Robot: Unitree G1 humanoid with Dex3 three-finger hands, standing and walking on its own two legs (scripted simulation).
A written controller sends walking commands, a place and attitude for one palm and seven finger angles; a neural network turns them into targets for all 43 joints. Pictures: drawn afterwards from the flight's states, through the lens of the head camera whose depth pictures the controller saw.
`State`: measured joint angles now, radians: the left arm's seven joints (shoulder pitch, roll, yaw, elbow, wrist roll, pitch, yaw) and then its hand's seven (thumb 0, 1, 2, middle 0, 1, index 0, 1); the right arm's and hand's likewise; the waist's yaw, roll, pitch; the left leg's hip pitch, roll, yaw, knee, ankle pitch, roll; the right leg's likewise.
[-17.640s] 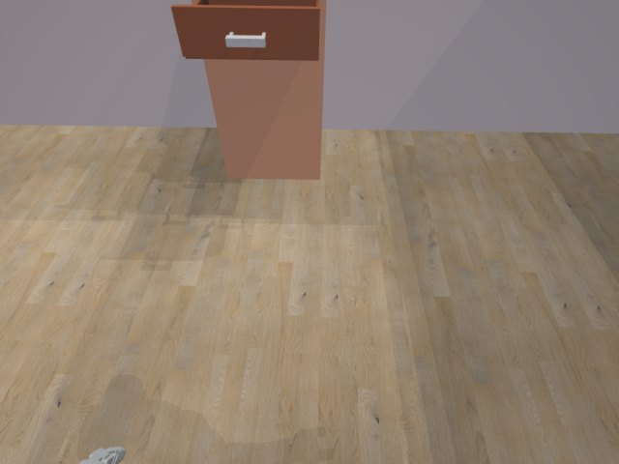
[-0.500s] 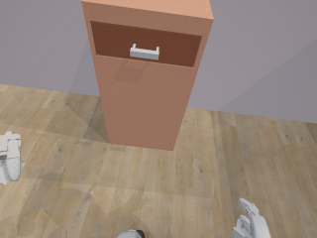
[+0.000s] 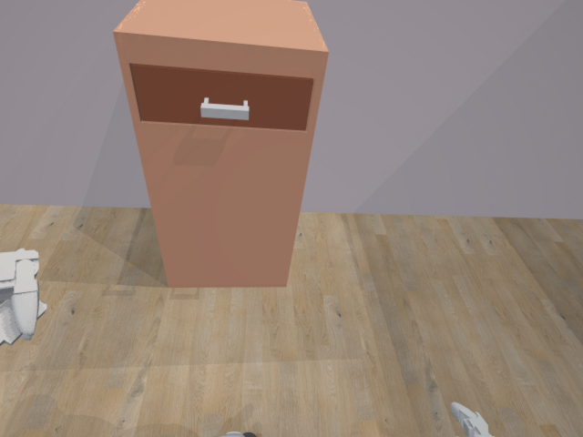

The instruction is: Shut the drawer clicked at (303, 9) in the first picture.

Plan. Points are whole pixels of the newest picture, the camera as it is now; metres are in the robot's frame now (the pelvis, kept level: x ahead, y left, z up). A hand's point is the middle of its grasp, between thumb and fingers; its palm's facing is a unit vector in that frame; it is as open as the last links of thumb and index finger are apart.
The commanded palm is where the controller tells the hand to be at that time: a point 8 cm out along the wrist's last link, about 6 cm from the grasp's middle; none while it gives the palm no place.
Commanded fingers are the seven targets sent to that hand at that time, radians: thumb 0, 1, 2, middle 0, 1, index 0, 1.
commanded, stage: stop stepping back and stand still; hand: left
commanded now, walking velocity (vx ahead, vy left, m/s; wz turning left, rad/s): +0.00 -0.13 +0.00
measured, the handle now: (225, 107) +0.83 +0.17 +0.06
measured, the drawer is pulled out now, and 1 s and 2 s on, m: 0.00 0.00 0.00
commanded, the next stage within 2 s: let the arm hang, fingers relaxed in 0.88 s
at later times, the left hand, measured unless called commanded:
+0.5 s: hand out of the picture +0.02 +0.28 +0.21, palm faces +0.36 -0.83 -0.43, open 3.3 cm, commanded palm -0.01 +0.32 +0.20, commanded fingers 0.00 0.90 0.90 -1.40 -1.60 -1.40 -1.60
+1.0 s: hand out of the picture +0.00 +0.33 +0.18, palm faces +0.43 -0.74 -0.52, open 3.3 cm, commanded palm none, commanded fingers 0.00 0.90 0.90 -1.32 -1.51 -1.32 -1.51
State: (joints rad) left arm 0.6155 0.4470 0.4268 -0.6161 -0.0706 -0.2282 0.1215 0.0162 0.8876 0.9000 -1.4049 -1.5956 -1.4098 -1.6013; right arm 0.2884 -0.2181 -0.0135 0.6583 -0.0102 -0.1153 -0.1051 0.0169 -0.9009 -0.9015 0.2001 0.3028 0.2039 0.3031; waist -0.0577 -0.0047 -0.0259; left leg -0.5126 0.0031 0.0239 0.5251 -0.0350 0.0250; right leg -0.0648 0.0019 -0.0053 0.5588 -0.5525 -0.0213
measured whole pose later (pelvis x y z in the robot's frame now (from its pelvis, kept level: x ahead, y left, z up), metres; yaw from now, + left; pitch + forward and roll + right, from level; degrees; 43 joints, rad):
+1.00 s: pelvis -0.19 +0.07 +0.01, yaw +3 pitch +0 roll -1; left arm 0.56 0.42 0.40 -0.53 0.00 -0.20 0.14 0.01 0.89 0.90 -1.40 -1.60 -1.41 -1.60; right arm 0.25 -0.19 -0.01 0.70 -0.01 -0.09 -0.04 0.02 -0.90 -0.90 0.20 0.30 0.21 0.30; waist -0.01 0.03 0.01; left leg -0.47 0.08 0.04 0.90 -0.43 0.00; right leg -0.28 -0.02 -0.08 0.62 -0.31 -0.02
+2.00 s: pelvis -0.17 +0.07 +0.03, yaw +4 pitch -1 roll +0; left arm 0.22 0.15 0.01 1.15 0.00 0.00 0.03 0.01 0.92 0.90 -0.20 -0.30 -0.20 -0.31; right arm 0.27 -0.12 0.00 1.15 -0.02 0.00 -0.03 0.01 -0.91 -0.90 0.20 0.30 0.20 0.30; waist -0.02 0.03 0.06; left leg -0.18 0.01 0.05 0.41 -0.21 0.01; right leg -0.12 -0.02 -0.06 0.41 -0.27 0.00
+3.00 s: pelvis -0.17 +0.04 +0.03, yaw +3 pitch -1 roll +0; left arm 0.22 0.16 0.02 1.15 0.00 -0.01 0.03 0.01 0.91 0.90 -0.20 -0.30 -0.20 -0.30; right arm 0.23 -0.17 -0.01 1.15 -0.02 0.00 -0.03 0.01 -0.91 -0.90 0.20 0.30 0.20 0.30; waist -0.02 0.03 0.06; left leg -0.16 0.04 0.04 0.38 -0.19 -0.03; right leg -0.11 0.01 -0.06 0.38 -0.25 -0.03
